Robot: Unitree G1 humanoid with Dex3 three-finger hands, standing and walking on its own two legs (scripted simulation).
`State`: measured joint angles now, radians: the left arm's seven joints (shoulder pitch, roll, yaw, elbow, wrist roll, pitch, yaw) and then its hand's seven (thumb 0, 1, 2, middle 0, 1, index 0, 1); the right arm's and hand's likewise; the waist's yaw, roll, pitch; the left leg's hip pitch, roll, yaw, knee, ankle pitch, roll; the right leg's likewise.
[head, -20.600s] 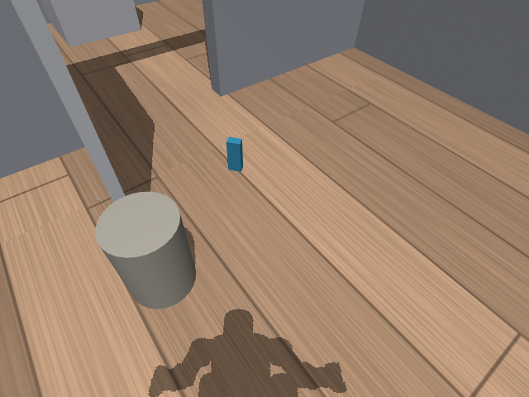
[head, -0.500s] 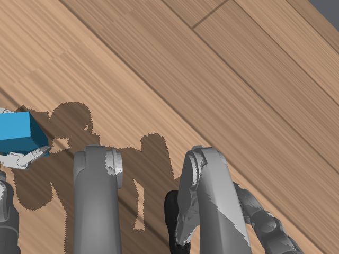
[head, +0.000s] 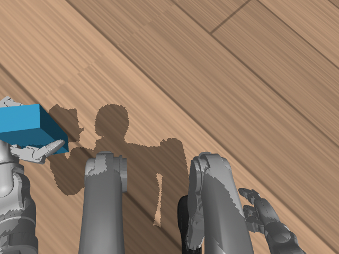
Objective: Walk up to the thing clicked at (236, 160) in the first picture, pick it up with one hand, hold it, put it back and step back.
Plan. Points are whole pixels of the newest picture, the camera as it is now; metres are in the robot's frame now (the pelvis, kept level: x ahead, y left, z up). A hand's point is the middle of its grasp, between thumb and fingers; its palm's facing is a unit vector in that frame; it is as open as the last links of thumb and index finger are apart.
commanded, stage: settle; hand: left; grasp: from the side
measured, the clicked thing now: (37, 135) +0.35 +0.28 -0.06
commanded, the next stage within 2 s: hold in 0.36 s
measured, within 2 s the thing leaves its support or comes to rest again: neither
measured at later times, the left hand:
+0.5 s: hand (25, 117) +0.37 +0.29 -0.01, palm faces +0.35 -0.93 -0.05, open 9.4 cm
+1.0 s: hand (6, 105) +0.36 +0.27 +0.08, palm faces +0.32 -0.95 -0.04, open 9.4 cm
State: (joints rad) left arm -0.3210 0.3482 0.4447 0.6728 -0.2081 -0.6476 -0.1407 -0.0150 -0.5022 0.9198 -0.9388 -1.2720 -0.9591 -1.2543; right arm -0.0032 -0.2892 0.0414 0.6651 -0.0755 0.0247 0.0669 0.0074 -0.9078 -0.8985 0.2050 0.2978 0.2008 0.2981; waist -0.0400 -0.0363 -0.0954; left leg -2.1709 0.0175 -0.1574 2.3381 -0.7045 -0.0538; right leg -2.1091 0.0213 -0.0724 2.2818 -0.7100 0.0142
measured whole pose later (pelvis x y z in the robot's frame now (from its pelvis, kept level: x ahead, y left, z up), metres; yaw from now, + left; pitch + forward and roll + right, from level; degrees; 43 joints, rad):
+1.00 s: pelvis +0.01 +0.00 +0.09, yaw +2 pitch +32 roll -4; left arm -0.24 0.28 0.37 0.45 -0.21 -0.48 -0.11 -0.01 -0.53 0.98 -0.93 -1.29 -0.95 -1.27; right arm 0.06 -0.26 0.00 0.63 -0.01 -0.01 0.01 0.01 -0.93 -0.90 0.21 0.30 0.20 0.30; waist -0.02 0.00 -0.17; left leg -1.92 0.03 -0.10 2.03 -0.68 -0.04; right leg -1.87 0.01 -0.05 1.99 -0.69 0.01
